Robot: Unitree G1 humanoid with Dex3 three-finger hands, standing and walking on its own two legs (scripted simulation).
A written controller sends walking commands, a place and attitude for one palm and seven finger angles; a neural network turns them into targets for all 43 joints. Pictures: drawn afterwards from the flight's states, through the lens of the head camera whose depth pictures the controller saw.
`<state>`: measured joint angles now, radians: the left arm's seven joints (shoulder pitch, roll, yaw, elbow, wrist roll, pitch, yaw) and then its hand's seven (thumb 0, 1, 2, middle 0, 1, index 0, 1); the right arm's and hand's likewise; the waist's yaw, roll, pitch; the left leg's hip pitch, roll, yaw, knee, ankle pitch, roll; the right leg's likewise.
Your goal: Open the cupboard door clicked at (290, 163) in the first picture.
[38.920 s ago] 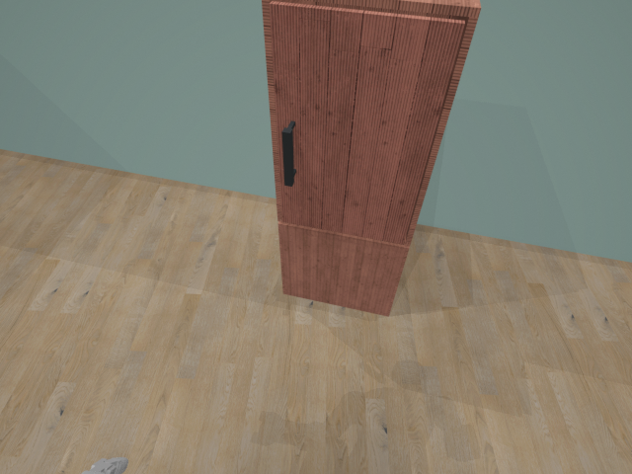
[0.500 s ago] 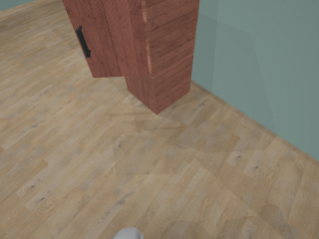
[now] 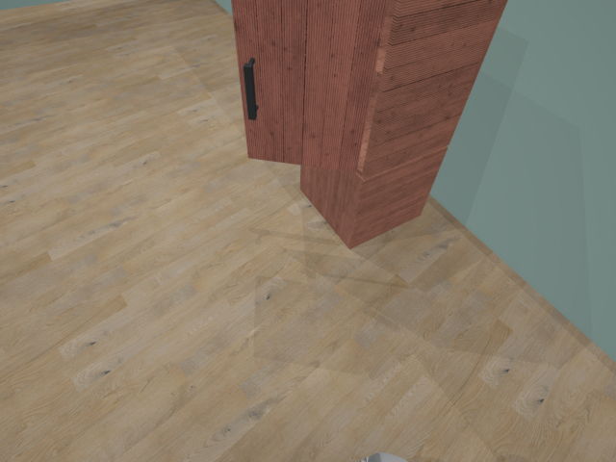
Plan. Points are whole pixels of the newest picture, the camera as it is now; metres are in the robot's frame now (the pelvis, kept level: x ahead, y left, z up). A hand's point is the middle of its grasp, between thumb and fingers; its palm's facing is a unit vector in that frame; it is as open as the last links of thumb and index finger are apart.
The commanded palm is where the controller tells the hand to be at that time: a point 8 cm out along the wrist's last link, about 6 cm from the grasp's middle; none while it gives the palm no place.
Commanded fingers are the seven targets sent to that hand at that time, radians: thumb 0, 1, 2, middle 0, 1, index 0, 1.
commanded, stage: take the last steps up to it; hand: left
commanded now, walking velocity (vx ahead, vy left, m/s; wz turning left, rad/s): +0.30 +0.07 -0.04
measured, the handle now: (252, 89) +1.02 +0.25 -0.08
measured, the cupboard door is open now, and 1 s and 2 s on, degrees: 50 50 50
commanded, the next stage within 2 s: come to a stop and stand still in 0.98 s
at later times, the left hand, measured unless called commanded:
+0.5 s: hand (224, 398) +0.23 +0.15 -0.16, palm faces +0.05 -0.97 -0.24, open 7.1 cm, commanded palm none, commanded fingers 0.00 0.90 0.90 -0.20 -0.30 -0.20 -0.30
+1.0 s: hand (198, 318) +0.37 +0.24 -0.18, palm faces +0.05 -0.99 -0.16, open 7.4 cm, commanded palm none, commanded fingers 0.00 0.90 0.90 -0.20 -0.30 -0.20 -0.30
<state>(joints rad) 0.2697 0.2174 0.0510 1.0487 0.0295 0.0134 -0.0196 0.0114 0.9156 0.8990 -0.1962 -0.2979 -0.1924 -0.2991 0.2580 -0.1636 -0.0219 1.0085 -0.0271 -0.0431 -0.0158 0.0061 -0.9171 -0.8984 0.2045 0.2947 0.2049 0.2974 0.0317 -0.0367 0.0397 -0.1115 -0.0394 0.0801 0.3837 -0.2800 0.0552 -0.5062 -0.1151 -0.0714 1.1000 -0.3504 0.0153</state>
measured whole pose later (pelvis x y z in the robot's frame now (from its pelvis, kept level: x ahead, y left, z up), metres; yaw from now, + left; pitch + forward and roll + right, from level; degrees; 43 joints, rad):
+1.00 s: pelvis +0.36 +0.06 +0.00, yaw -1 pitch +1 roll +1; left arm 0.26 0.17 0.05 1.07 0.03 -0.02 0.00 0.01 0.92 0.90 -0.20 -0.30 -0.19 -0.30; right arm 0.20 -0.16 -0.04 1.02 -0.02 -0.07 -0.03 -0.01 -0.95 -0.90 0.21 0.30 0.21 0.30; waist 0.03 -0.04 0.07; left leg -0.23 -0.03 0.17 0.42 -0.21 0.09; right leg -0.52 -0.10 -0.06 1.13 -0.33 0.00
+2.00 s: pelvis +0.37 +0.08 -0.01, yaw +0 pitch -3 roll +0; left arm 0.32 0.23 0.02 0.94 0.03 0.03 0.02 0.01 0.91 0.90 -0.20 -0.30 -0.20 -0.30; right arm 0.19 -0.21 -0.04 0.91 -0.03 0.01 0.00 0.01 -0.91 -0.90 0.21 0.30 0.21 0.30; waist 0.02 0.02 0.01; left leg -0.25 -0.02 0.11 0.55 -0.25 0.06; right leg -0.26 -0.06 -0.03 0.56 -0.25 0.02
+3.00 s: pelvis +0.29 +0.08 -0.01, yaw +0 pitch -5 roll -1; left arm 0.17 0.31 0.05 1.05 0.02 0.07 0.01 0.01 0.91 0.90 -0.20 -0.30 -0.20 -0.30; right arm 0.27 -0.32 -0.08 1.07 -0.03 0.00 -0.01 0.01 -0.91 -0.90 0.21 0.30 0.21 0.30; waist -0.04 -0.01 0.04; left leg -0.31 -0.02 0.04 0.59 -0.23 0.05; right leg -0.37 -0.02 -0.02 0.61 -0.30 0.00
